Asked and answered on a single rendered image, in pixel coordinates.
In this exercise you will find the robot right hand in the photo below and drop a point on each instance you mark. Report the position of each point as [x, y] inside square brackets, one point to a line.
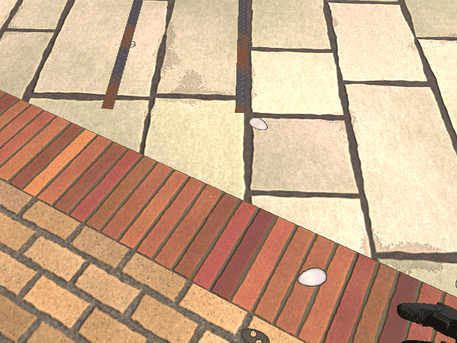
[441, 317]

